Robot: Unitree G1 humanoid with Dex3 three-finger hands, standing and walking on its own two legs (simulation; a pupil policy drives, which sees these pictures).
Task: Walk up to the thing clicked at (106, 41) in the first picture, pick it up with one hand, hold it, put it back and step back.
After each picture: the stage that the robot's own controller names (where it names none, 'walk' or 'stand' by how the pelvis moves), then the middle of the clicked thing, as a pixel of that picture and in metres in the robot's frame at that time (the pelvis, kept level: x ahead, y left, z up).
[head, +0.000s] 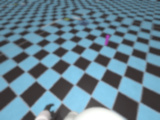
stand; (106, 40) +1.79 -0.32 -0.65
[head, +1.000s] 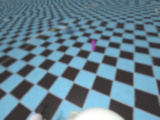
walk; (93, 45) +1.67 +0.11 -0.63
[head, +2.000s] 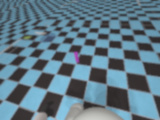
walk; (76, 57) +1.09 +0.40 -0.65
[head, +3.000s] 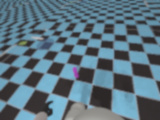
walk; (75, 72) +0.72 +0.33 -0.65
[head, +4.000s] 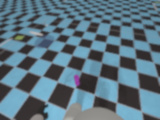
walk; (76, 80) +0.54 +0.22 -0.63
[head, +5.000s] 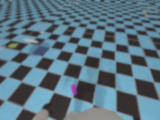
stand; (73, 89) +0.45 +0.22 -0.65
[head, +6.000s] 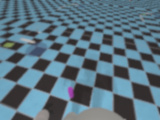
stand; (70, 92) +0.42 +0.23 -0.65
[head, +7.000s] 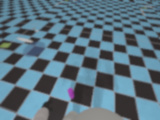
stand; (71, 93) +0.37 +0.23 -0.64
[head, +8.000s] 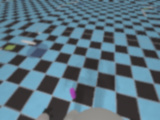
stand; (72, 93) +0.39 +0.23 -0.66
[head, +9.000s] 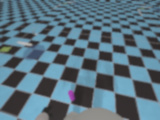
stand; (71, 95) +0.36 +0.23 -0.66
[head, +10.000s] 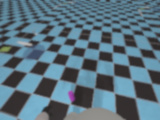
stand; (71, 96) +0.35 +0.23 -0.66
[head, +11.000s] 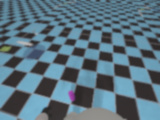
stand; (71, 96) +0.36 +0.22 -0.66
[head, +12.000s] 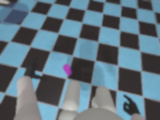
go down; (67, 70) +0.41 +0.23 -0.43
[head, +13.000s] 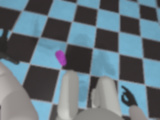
go down; (61, 59) +0.43 +0.27 -0.28
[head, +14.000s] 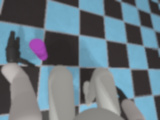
close in; (40, 51) +0.41 +0.31 -0.17
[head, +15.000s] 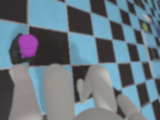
close; (28, 50) +0.40 +0.31 -0.15
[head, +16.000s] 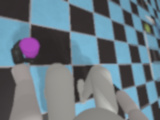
lift; (30, 51) +0.38 +0.32 -0.16
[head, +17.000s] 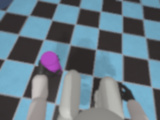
lift; (54, 65) +0.31 +0.27 -0.01
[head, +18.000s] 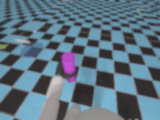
hold; (69, 69) +0.33 +0.16 +0.08
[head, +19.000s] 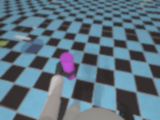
hold; (69, 68) +0.34 +0.17 +0.06
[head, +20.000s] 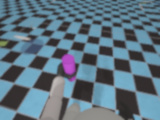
crouch; (70, 70) +0.33 +0.16 +0.05
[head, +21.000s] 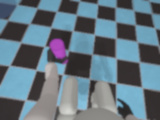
crouch; (60, 54) +0.43 +0.22 -0.04
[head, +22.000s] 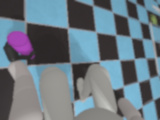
lower; (24, 48) +0.41 +0.32 -0.17
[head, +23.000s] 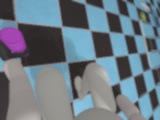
lower; (17, 46) +0.43 +0.33 -0.16
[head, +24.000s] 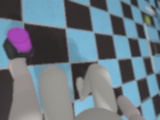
lower; (24, 46) +0.42 +0.32 -0.16
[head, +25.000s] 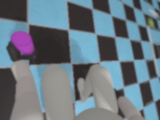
lower; (26, 48) +0.41 +0.33 -0.15
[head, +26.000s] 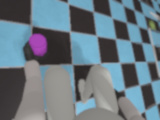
loosen; (39, 50) +0.42 +0.27 -0.15
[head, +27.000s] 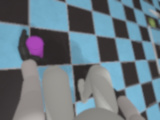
withdraw; (36, 50) +0.42 +0.28 -0.17
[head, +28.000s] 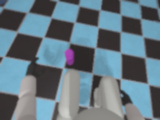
walk; (69, 58) +0.46 +0.23 -0.27
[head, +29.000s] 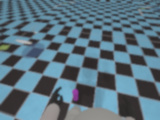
stand; (75, 95) +0.38 +0.16 -0.59
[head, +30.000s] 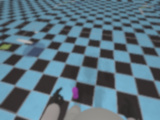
stand; (75, 93) +0.40 +0.18 -0.60
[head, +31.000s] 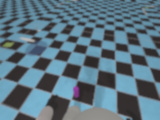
stand; (76, 92) +0.40 +0.17 -0.62
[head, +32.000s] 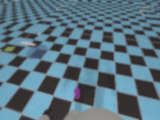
walk; (77, 93) +0.41 +0.17 -0.65
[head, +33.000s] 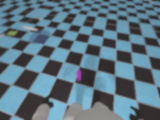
walk; (78, 75) +0.57 +0.17 -0.64
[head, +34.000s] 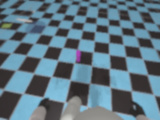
walk; (78, 56) +0.87 +0.24 -0.63
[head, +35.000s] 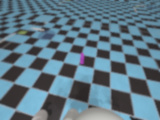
stand; (81, 58) +1.06 +0.19 -0.64
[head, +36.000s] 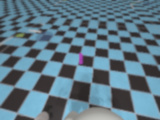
stand; (80, 58) +1.05 +0.21 -0.66
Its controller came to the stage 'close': yes
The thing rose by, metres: 0.68
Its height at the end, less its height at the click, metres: +0.00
